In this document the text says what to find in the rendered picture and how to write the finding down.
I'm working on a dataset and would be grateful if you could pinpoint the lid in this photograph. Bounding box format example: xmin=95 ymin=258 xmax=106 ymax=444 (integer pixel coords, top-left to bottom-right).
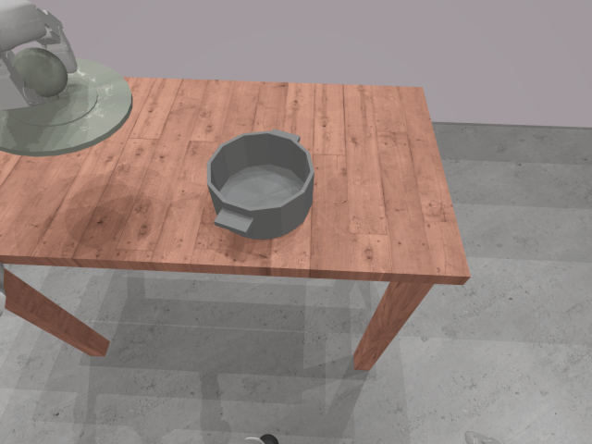
xmin=0 ymin=58 xmax=132 ymax=157

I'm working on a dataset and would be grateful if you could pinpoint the pot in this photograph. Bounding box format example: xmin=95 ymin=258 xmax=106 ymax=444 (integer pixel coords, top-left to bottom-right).
xmin=207 ymin=129 xmax=315 ymax=240

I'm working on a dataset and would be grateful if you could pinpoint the robot left hand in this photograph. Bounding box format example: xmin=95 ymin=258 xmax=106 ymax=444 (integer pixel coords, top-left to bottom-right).
xmin=0 ymin=0 xmax=78 ymax=111

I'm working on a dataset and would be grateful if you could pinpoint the table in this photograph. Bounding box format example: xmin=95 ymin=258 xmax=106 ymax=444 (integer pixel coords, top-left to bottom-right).
xmin=0 ymin=77 xmax=471 ymax=371

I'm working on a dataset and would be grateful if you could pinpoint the knob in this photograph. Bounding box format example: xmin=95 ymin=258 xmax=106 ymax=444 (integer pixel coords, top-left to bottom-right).
xmin=11 ymin=47 xmax=68 ymax=97

